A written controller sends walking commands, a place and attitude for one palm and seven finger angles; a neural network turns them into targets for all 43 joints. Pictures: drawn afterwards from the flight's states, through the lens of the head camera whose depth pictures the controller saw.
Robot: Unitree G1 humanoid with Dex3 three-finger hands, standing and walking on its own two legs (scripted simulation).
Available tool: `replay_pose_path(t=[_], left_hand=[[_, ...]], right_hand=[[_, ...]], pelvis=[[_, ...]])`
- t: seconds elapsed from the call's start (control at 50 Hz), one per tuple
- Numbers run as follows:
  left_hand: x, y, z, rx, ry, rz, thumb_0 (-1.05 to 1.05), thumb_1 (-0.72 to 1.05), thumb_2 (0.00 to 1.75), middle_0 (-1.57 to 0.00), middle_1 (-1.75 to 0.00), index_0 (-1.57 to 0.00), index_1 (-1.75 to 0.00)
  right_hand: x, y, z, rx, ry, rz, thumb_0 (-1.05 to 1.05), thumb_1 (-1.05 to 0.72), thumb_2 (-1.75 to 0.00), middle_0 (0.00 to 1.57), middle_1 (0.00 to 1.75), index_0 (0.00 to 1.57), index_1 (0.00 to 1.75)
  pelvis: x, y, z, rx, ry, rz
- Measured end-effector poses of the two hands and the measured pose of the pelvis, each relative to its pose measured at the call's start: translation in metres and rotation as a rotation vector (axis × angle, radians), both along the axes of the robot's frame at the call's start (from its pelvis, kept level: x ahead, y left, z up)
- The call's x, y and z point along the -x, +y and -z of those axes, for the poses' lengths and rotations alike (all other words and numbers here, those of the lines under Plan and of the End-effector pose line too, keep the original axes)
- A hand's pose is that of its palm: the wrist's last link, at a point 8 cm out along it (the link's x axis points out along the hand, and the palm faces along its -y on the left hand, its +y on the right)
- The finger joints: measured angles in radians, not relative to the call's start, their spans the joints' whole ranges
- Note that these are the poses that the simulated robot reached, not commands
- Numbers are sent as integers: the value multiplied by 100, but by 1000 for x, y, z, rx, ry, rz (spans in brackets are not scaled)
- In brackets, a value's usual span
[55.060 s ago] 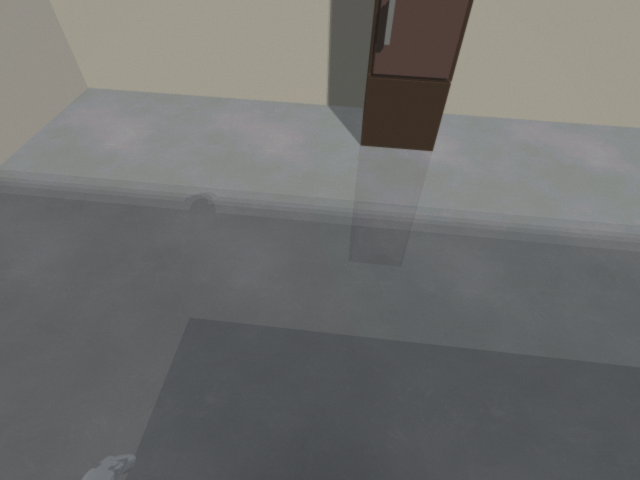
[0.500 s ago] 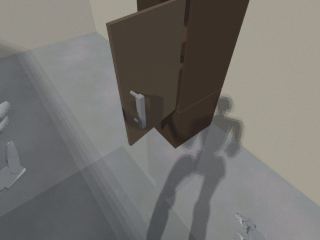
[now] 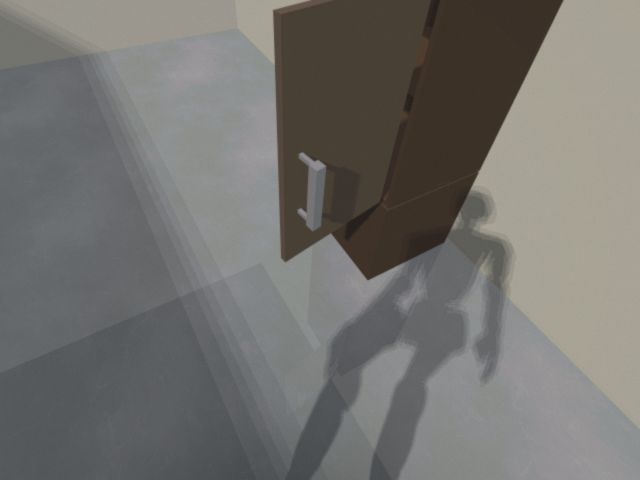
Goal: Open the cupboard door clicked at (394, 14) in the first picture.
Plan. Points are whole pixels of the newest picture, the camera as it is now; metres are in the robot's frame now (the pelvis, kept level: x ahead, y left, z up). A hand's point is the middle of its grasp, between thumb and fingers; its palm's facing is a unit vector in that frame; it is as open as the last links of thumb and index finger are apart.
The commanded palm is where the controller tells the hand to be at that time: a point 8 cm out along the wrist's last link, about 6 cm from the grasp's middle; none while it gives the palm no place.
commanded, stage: let the arm hang, fingers relaxed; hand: left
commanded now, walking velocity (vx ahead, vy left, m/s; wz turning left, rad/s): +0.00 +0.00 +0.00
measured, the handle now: (308, 192) +0.66 +0.06 -0.10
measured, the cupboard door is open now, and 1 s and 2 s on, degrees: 100 100 100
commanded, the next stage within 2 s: look to check the result in 0.66 s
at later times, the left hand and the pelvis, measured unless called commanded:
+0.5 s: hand out of the picture +0.09 +0.25 -0.14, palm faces -0.02 -0.95 -0.32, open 7.4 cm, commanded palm none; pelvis +0.01 +0.02 +0.01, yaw -1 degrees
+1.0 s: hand out of the picture +0.13 +0.25 -0.14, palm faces -0.05 -0.95 -0.32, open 7.4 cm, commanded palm none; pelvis +0.04 +0.01 +0.02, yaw -2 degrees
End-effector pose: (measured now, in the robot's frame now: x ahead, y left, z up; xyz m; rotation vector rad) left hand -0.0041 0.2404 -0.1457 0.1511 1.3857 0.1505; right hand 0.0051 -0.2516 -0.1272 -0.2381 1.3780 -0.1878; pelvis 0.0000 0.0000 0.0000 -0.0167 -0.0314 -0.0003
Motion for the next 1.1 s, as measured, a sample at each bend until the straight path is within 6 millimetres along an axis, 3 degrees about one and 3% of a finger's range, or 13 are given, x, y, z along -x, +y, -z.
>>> replay_pose_path(t=[0.08, 0.18, 0.32, 0.48, 0.64, 0.8, 1.1], left_hand=[[18, 14, -8, -23, 65, -15, 0, 95, 90, -20, -30, -20, -30], [12, 33, -18, -72, 62, -11, 1, 92, 90, -20, -30, -20, -30], [-31, 51, -29, -122, -38, 25, 1, 91, 90, -20, -30, -20, -30], [-83, 54, -37, -131, -146, 72, 1, 91, 90, -20, -30, -20, -30], [-113, 51, -39, -122, -172, 102, 1, 91, 90, -20, -30, -20, -30], [-124, 51, -38, -122, -157, 109, 1, 91, 90, -20, -30, -20, -30], [-127, 53, -39, -133, -116, 99, 1, 91, 90, -20, -30, -20, -30]], right_hand=[[18, 6, 0, -11, 61, 13, 1, -90, -89, 20, 30, 20, 30], [14, 11, 4, -30, 44, 21, 1, -90, -89, 20, 30, 20, 30], [-18, 13, 6, -42, -52, 10, 1, -90, -89, 20, 30, 21, 30], [-51, 1, -1, -17, -122, -5, 0, -90, -89, 20, 30, 21, 30], [-67, -14, -9, 22, -125, -8, 0, -90, -89, 20, 30, 21, 30], [-78, -21, -14, 39, -114, -11, 0, -90, -89, 20, 30, 21, 30], [-99, -19, -12, 26, -111, -20, 0, -90, -89, 20, 30, 21, 30]], pelvis=[[1, 5, -5, -1, 6, 2], [0, 11, -8, -7, 0, 5], [-2, 15, -10, -13, -7, 12], [-9, 16, -11, -17, -1, 19], [-22, 16, -13, -20, 5, 23], [-32, 15, -15, -21, 6, 25], [-48, 12, -16, -21, 12, 28]])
